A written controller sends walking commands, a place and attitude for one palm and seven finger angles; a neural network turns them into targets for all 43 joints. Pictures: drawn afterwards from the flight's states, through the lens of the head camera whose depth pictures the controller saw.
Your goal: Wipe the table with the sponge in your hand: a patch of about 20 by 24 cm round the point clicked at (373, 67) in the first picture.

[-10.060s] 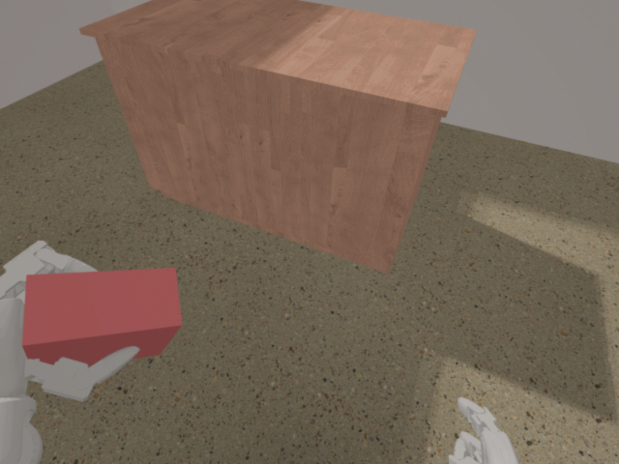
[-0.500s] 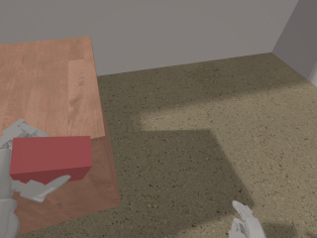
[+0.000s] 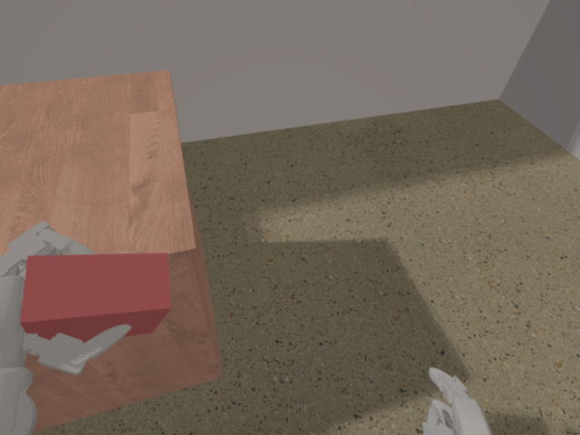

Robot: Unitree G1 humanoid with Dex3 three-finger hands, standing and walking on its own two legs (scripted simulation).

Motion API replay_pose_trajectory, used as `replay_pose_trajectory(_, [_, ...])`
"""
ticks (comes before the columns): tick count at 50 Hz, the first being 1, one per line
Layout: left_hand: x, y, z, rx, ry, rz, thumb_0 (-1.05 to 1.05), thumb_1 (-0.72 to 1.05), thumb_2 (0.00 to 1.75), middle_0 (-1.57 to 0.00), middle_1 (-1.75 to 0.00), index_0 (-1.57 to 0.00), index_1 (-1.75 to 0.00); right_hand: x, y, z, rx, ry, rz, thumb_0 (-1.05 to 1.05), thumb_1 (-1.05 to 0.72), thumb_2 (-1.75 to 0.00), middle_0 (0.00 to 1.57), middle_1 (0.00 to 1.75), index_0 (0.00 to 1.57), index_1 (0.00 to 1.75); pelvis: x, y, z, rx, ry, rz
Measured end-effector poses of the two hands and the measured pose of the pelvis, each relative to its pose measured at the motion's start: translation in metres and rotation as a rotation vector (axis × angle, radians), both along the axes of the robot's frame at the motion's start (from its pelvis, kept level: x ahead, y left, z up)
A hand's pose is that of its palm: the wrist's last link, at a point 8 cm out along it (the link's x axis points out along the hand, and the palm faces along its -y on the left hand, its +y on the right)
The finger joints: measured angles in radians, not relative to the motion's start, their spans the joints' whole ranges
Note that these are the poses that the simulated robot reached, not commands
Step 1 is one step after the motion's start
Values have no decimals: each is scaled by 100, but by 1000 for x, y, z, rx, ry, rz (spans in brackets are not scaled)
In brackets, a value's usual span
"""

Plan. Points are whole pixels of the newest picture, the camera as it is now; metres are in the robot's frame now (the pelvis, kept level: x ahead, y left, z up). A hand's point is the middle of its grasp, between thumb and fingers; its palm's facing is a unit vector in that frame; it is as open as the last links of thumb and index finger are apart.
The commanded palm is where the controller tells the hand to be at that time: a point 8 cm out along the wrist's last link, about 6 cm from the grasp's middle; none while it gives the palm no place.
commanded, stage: shuffle to correct the standing spot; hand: left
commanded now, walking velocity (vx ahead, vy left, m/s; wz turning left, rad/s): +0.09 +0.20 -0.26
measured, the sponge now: (120, 299) +0.22 +0.21 +0.13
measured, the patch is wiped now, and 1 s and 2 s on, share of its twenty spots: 0.00 0.00 0.00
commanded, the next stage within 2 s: come to a stop and stand still in 1.70 s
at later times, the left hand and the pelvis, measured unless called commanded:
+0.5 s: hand (63, 267) +0.25 +0.27 +0.15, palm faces +0.32 -0.86 -0.40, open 9.9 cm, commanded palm +0.19 +0.32 +0.17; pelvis +0.02 +0.04 -0.02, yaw -3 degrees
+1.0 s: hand out of the picture +0.21 +0.34 +0.16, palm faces +0.39 -0.84 -0.38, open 9.9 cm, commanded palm +0.18 +0.38 +0.17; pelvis +0.00 +0.11 -0.02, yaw -3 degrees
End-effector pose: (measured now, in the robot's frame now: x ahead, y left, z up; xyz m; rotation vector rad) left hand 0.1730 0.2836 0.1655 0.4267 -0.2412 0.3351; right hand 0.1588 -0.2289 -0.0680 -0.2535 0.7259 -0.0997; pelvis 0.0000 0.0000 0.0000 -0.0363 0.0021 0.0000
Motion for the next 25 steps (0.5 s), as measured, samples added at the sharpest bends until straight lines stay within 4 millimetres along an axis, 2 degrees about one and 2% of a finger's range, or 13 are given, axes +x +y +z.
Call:
replay_pose_trajectory(8, [10,12,-2,13,-26,-27,-1,-48,100,-77,-135,-76,-134,2,3,-1,-20,-5,-23,1,-90,-90,20,30,20,30,6,15,-6,-3,-2,-18])
replay_pose_trajectory(15, [25,24,2,51,-55,-48,-1,-48,100,-77,-135,-76,-134,4,18,-7,-5,-9,-41,1,-91,-90,20,30,20,30,11,28,-12,12,0,-39])
replay_pose_trajectory(25, [36,33,1,72,-68,-82,-1,-48,100,-77,-135,-76,-135,3,38,-22,29,26,-63,1,-90,-90,20,30,20,30,18,45,-20,10,4,-49])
